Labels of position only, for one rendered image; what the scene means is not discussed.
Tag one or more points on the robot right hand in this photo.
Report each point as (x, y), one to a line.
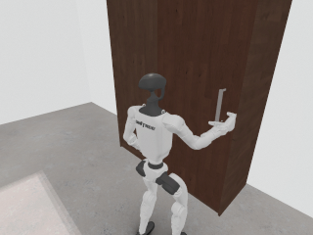
(231, 120)

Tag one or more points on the left robot forearm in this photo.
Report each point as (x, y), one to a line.
(135, 145)

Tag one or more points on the left robot upper arm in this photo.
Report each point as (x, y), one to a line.
(130, 125)

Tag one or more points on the right robot upper arm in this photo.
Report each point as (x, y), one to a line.
(175, 124)

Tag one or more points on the handle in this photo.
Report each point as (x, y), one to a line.
(219, 103)

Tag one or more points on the left robot thigh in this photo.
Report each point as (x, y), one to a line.
(151, 196)

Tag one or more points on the right robot forearm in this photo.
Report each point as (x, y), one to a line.
(212, 134)

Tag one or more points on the right robot shin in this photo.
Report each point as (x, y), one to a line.
(177, 223)

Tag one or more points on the wardrobe door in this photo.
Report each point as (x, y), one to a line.
(135, 41)
(202, 47)

